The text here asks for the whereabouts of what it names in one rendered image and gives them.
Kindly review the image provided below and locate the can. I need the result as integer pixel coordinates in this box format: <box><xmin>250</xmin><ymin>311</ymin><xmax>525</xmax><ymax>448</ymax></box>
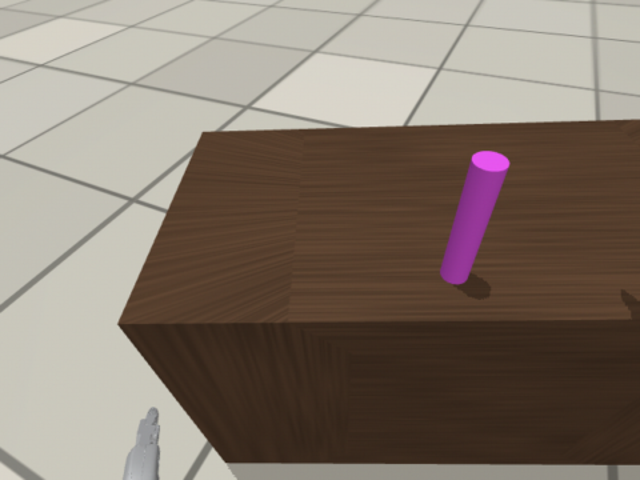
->
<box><xmin>440</xmin><ymin>151</ymin><xmax>510</xmax><ymax>284</ymax></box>

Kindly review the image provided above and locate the left robot hand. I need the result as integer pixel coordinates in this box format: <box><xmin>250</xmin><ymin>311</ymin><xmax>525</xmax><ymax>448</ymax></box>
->
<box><xmin>123</xmin><ymin>407</ymin><xmax>160</xmax><ymax>480</ymax></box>

